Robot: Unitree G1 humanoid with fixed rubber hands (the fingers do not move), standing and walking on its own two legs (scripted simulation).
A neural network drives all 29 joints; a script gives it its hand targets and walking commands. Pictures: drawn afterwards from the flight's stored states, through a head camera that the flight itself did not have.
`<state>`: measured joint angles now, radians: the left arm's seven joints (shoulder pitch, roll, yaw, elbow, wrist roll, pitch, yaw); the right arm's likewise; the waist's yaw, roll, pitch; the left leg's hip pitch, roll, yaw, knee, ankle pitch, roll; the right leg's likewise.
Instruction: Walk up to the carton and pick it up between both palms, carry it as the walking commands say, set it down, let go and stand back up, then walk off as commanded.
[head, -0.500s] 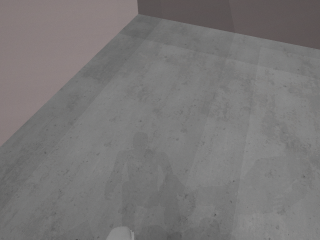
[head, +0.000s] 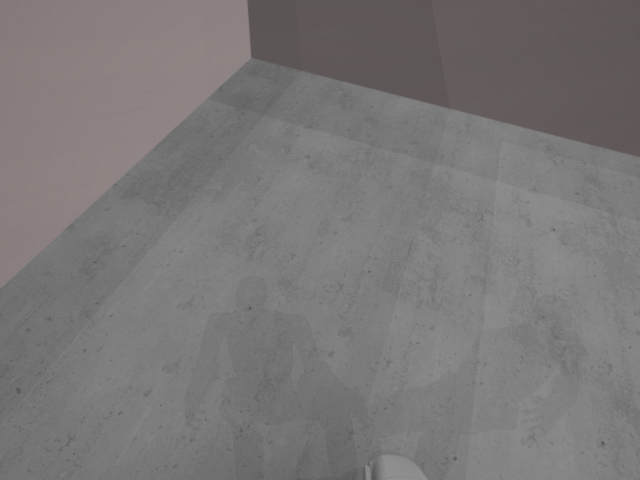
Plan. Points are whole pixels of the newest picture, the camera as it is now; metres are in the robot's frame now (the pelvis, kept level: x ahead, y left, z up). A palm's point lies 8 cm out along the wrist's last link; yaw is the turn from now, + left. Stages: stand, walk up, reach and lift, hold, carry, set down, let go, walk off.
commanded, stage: walk off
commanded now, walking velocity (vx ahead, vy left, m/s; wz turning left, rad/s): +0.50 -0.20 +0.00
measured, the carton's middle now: out of the picture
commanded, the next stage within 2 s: stand in 1.08 s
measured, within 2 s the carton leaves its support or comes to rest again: neither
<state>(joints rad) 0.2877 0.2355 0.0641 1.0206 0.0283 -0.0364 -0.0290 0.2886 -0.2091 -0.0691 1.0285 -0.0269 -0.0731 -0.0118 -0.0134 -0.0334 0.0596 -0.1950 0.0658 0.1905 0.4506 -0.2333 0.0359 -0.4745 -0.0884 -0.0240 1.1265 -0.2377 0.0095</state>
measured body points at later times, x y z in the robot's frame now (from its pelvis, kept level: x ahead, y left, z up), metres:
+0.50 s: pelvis +0.25 -0.14 +0.00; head +0.28 -0.14 +0.45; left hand +0.26 +0.12 -0.14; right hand +0.35 -0.41 -0.14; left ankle +0.24 -0.01 -0.66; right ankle +0.25 -0.22 -0.74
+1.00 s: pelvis +0.52 -0.15 +0.00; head +0.54 -0.13 +0.45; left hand +0.58 +0.10 -0.15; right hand +0.48 -0.42 -0.13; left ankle +0.51 -0.06 -0.74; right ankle +0.54 -0.33 -0.66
